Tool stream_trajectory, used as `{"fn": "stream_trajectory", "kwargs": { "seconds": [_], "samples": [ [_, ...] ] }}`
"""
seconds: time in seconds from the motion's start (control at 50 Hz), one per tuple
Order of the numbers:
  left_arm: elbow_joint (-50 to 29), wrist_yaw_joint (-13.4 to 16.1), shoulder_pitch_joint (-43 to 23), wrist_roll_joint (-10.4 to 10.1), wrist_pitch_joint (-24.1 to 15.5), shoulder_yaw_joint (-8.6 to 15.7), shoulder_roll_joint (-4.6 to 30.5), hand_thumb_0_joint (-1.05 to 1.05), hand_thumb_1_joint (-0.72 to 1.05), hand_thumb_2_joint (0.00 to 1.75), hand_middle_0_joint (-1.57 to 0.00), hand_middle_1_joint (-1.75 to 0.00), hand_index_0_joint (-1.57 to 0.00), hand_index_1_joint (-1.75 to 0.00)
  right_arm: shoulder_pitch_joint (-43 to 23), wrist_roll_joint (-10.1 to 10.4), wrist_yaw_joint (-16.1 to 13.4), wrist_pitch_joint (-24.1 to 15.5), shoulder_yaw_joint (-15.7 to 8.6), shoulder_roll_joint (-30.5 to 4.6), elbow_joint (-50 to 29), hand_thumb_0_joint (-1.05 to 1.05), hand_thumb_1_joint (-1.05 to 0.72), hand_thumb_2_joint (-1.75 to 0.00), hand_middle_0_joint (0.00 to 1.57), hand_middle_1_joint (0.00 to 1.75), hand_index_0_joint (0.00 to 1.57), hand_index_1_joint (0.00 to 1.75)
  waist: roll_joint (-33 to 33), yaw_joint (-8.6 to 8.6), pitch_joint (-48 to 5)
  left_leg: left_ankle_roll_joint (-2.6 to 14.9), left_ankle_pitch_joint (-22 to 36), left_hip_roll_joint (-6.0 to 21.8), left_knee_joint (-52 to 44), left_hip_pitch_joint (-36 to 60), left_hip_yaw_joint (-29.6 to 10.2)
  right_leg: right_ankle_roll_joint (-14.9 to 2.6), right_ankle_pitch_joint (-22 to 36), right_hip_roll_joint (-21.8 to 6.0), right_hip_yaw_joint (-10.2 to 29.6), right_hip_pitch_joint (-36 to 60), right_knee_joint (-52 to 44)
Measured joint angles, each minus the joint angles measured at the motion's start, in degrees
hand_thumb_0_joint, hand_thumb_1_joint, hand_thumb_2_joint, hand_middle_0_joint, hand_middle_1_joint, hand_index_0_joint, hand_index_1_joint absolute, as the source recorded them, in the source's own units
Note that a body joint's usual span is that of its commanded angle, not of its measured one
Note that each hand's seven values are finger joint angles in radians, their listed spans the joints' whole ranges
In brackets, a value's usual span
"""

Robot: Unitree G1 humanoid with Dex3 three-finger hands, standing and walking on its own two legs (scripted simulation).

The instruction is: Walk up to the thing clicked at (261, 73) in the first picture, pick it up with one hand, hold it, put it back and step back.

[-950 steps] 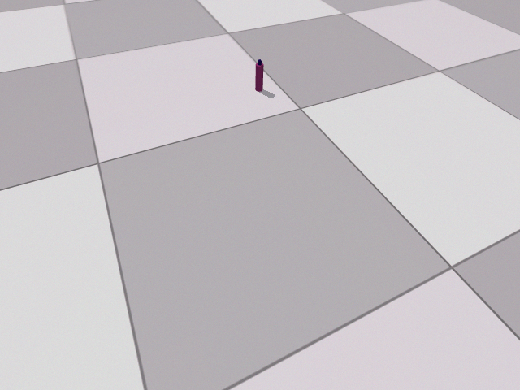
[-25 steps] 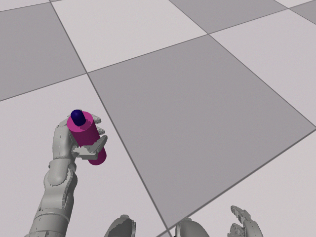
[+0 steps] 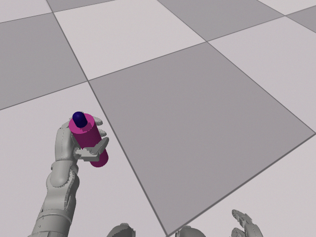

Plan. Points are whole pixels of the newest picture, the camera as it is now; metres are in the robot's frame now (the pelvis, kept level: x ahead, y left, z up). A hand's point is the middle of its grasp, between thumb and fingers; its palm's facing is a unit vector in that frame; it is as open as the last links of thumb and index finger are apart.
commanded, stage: hold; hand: left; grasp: from the side
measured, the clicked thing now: (90, 140) +0.33 +0.18 +0.03
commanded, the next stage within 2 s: none
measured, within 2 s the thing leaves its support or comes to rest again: neither
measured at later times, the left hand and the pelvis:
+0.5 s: hand (92, 137) +0.33 +0.17 +0.05, palm faces +0.14 -0.99 -0.01, open 7.5 cm; pelvis +0.00 +0.00 +0.01, yaw +0 degrees
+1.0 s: hand (91, 140) +0.32 +0.17 +0.05, palm faces +0.13 -0.99 -0.01, open 7.5 cm; pelvis +0.00 +0.00 +0.01, yaw +0 degrees
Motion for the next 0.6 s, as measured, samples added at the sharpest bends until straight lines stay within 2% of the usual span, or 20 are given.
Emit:
{"fn": "stream_trajectory", "kwargs": {
  "seconds": [0.6],
  "samples": [
    [0.07,0.68,0.19,0.49,0.71,-0.76,-0.55,0.02,-0.1,1.12,-0.86,-1.06,-0.88,-1.08,-0.49,0.0,0.19,-0.1,-0.14,0.17,0.6,0.01,-0.91,-0.9,0.2,0.3,0.21,0.3,-0.11,0.38,0.84,0.07,1.67,-0.24,-4.52,5.31,0.25,0.12,1.58,-0.1,0.13,5.22,-4.36]
  ]
}}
